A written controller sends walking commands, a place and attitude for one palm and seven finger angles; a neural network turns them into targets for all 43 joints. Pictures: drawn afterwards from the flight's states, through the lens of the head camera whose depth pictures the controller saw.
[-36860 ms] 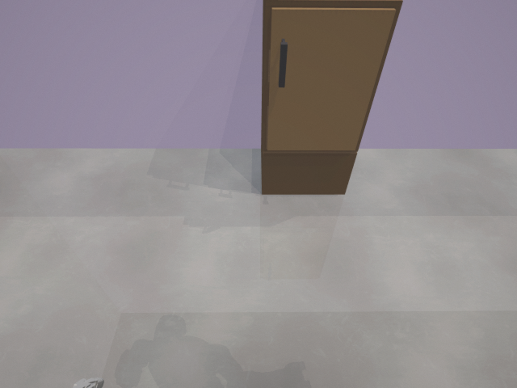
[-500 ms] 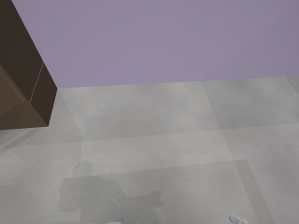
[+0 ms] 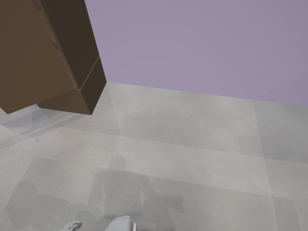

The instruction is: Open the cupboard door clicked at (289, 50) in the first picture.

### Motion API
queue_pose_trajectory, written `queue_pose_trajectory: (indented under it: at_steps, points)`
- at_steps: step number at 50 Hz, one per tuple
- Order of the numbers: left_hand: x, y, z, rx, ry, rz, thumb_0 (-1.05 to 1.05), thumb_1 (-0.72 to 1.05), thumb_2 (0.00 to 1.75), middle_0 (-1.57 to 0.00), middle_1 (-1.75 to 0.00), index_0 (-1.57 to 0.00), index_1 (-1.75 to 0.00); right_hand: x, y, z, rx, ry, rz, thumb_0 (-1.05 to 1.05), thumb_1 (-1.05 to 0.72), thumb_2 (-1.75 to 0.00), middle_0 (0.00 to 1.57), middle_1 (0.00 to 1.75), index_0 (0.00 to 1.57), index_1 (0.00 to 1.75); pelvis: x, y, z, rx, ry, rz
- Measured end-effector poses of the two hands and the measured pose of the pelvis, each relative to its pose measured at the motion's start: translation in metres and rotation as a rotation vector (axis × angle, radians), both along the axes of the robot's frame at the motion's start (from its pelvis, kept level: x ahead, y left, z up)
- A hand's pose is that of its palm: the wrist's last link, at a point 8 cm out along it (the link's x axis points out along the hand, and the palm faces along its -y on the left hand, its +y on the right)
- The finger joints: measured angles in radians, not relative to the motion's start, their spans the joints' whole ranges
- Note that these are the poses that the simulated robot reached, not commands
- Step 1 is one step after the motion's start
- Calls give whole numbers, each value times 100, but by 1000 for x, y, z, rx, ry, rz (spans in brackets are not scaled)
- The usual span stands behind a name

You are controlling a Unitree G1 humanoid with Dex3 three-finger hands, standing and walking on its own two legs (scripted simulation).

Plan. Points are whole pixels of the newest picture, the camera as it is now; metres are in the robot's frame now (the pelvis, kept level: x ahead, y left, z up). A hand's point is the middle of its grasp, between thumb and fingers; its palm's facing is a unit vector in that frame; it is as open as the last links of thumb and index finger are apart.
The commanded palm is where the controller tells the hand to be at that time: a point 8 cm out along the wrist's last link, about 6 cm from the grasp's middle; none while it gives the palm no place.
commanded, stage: turn to face it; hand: left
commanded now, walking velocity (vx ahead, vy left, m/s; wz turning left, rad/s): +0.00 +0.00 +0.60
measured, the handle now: out of the picture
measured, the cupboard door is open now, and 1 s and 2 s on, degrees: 41 41 41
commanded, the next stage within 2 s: take the last steps up to it in 0.84 s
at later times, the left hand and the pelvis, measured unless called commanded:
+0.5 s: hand out of the picture +0.05 +0.22 -0.16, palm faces +0.30 -0.91 -0.30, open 7.4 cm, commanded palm none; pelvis +0.01 -0.02 -0.01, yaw +17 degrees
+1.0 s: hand out of the picture -0.02 +0.20 -0.17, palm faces +0.52 -0.82 -0.23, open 7.4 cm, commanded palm none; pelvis +0.02 -0.01 +0.00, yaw +29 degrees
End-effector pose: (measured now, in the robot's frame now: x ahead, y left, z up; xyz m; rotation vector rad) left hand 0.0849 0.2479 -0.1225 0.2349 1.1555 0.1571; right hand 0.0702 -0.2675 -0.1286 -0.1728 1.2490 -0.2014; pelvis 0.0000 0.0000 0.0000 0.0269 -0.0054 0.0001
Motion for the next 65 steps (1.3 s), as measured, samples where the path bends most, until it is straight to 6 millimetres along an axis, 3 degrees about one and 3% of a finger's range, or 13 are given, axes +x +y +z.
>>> queue_pose_trajectory:
  at_steps: [8, 16, 23, 29, 35, 39, 42, 49, 55, 60, 65]
  points:
    - [-47, 24, -34, -57, 77, 140, 1, 91, 89, -21, -30, -20, -30, 61, 29, 6, -52, -94, 170, 0, -91, -90, 20, 30, 19, 30, 4, 17, -16, -19, 11, 100]
    - [-52, 35, -16, -28, 47, 232, 1, 91, 89, -20, -30, -20, -30, 67, 41, 13, -48, -65, 256, 0, -91, -90, 20, 30, 20, 30, 4, 9, -2, -42, 10, 178]
    - [-49, 20, -3, 31, -44, 280, 1, 91, 90, -20, -30, -20, -30, 77, 25, -8, 5, -25, 298, 0, -90, -90, 20, 30, 20, 30, 10, -17, -10, -25, 21, 263]
    - [-77, -4, 2, 22, -12, 358, 1, 91, 89, -20, -30, -20, -30, 101, 20, -8, 10, -3, 355, 0, -91, -90, 20, 30, 20, 30, 14, -23, -4, -15, -2, 347]
    - [-110, -18, -11, -46, 47, 437, 1, 91, 89, -21, -30, -20, -30, 130, 46, 5, -1, -31, 443, 0, -91, -90, 20, 30, 19, 30, 18, -16, -1, 4, 5, 408]
    - [-137, -13, -33, -87, 95, 505, 1, 91, 89, -21, -30, -20, -30, 148, 72, 2, -21, -84, 516, 0, -91, -90, 20, 30, 19, 30, 17, -3, -13, -21, 9, 443]
    - [-149, -10, -35, -90, 142, 542, 1, 91, 89, -21, -30, -20, -30, 151, 85, 7, -27, -95, 554, 0, -91, -90, 20, 30, 20, 30, 17, -3, -10, -23, 8, 457]
    - [-142, -9, -17, -66, 102, 584, 1, 91, 89, -20, -30, -20, -30, 145, 92, 6, -1, -49, 593, 0, -91, -90, 20, 30, 20, 30, 22, -11, 1, -41, 1, 502]
    - [-135, -24, -12, -26, 30, 613, 1, 91, 89, -20, -30, -20, -30, 148, 78, -16, 37, 11, 607, 0, -90, -90, 20, 30, 20, 30, 36, -22, -9, -20, -4, 547]
    - [-152, -44, -3, -64, 76, 672, 0, 91, 89, -20, -30, -20, -30, 165, 82, -5, 32, 42, 626, 0, -91, -90, 20, 30, 20, 30, 48, -9, 4, -12, 1, 582]
    - [-174, -53, -6, -126, 158, 733, 1, 91, 89, -21, -30, -20, -30, 190, 113, 6, 22, 29, 674, 0, -91, -90, 20, 30, 19, 30, 60, 16, 9, 3, 16, 619]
